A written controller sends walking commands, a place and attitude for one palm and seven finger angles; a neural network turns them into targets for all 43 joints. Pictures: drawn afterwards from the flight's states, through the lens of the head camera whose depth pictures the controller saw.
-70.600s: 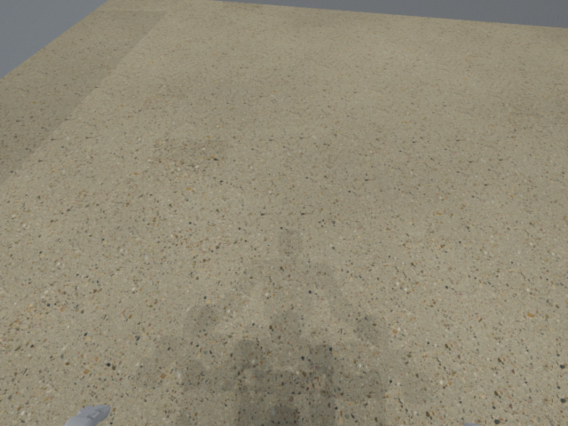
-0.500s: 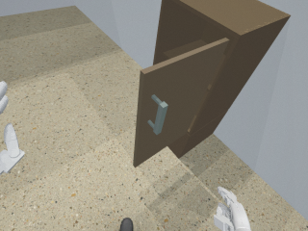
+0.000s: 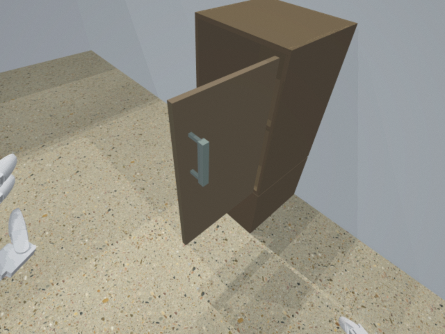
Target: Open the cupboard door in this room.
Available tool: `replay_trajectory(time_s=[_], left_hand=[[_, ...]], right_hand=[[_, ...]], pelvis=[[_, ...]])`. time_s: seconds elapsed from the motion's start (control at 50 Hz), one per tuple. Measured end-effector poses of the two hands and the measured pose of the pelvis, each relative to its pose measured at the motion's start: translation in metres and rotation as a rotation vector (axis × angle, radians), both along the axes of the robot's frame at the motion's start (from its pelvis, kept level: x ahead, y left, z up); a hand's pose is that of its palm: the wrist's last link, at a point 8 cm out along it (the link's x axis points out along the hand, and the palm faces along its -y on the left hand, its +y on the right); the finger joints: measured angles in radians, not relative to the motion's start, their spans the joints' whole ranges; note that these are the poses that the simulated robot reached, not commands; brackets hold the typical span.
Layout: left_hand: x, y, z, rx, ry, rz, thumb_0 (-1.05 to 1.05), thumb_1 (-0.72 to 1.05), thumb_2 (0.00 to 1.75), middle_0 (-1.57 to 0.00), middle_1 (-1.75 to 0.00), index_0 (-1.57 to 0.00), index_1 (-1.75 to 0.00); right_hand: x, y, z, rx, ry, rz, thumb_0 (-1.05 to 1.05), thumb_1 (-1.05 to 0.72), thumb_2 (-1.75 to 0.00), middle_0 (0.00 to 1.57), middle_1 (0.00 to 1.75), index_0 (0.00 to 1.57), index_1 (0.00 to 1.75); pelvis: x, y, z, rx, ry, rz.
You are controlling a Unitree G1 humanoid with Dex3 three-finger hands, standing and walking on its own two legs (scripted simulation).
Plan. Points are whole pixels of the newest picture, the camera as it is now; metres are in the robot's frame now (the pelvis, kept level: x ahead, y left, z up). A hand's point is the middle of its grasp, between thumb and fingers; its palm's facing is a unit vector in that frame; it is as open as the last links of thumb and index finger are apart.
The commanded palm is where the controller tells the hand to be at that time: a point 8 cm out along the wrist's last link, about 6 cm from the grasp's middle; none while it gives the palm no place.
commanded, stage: stop stepping back and stand still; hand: left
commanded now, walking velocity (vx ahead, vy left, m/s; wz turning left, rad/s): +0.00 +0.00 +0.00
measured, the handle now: (198, 159) +0.53 +0.09 +0.00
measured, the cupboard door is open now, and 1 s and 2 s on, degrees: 90 90 90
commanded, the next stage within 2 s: let the arm hang, fingers relaxed in 0.40 s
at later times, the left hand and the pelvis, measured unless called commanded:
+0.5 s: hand out of the picture +0.16 +0.28 +0.16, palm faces +0.46 -0.76 -0.45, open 7.4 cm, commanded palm none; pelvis -0.03 +0.01 +0.00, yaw +2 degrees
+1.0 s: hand out of the picture -0.15 +0.17 -0.17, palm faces +0.11 -0.98 -0.18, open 7.2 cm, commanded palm none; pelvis -0.04 +0.01 +0.00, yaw +4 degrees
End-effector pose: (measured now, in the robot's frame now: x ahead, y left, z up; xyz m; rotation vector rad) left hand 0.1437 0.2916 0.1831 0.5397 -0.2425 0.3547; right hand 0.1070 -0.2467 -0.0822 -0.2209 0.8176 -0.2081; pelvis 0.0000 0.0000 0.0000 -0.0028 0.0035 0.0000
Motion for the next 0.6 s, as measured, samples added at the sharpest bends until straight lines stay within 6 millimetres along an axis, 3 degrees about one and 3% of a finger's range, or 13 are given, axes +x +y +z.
replay_trajectory(time_s=[0.14, 0.24, 0.34, 0.5, 0.54, 0.6], left_hand=[[0.004, 0.02, 0.0, 0.003, -0.048, 0.063, 0.01, 0.89, 0.9, -0.22, -0.3, -0.21, -0.3], [-0.004, 0.013, -0.001, -0.001, 0.0, 0.037, 0.02, 0.89, 0.9, -0.21, -0.3, -0.21, -0.3], [-0.021, 0.008, -0.002, -0.006, 0.017, 0.012, 0.01, 0.89, 0.9, -0.21, -0.3, -0.21, -0.3], [-0.024, 0.026, -0.002, -0.015, 0.015, 0.098, 0.01, 0.89, 0.9, -0.22, -0.3, -0.21, -0.3], [-0.015, 0.029, -0.026, -0.025, 0.102, 0.086, 0.01, 0.89, 0.9, -0.21, -0.3, -0.2, -0.3], [-0.006, 0.034, -0.113, -0.147, 0.454, 0.11, 0.0, 0.9, 0.9, -0.2, -0.3, -0.2, -0.3]], right_hand=[[0.016, 0.005, -0.001, -0.011, -0.043, 0.019, 0.02, -0.91, -0.9, 0.2, 0.29, 0.2, 0.3], [0.026, 0.021, 0.012, 0.029, -0.133, 0.054, 0.02, -0.91, -0.9, 0.2, 0.29, 0.2, 0.3], [0.028, 0.03, 0.015, 0.03, -0.136, 0.08, 0.02, -0.91, -0.9, 0.2, 0.29, 0.2, 0.3], [0.022, 0.036, 0.01, 0.023, -0.09, 0.1, 0.02, -0.91, -0.9, 0.2, 0.3, 0.2, 0.3], [0.022, 0.034, 0.0, 0.048, -0.074, 0.137, 0.02, -0.91, -0.9, 0.2, 0.29, 0.2, 0.3], [0.015, 0.026, -0.024, 0.057, 0.036, 0.159, 0.01, -0.9, -0.9, 0.2, 0.3, 0.2, 0.3]], pelvis=[[-0.01, 0.006, -0.004, 0.006, -0.026, 0.012], [-0.024, 0.004, 0.0, -0.012, -0.015, 0.013], [-0.026, 0.006, 0.001, -0.028, -0.013, 0.016], [-0.028, 0.008, 0.005, -0.015, -0.014, 0.028], [-0.031, 0.01, 0.002, -0.022, 0.005, 0.038], [-0.037, 0.013, -0.003, -0.027, 0.011, 0.046]])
